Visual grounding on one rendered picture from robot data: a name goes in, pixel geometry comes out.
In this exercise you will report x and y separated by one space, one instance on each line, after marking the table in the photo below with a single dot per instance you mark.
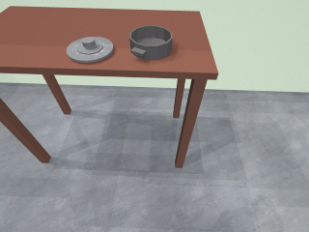
34 40

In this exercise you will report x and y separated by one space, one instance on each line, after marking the lid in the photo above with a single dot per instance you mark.
78 53

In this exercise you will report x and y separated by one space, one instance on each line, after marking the pot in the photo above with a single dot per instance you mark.
150 42

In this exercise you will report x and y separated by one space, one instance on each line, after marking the knob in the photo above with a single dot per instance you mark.
88 42

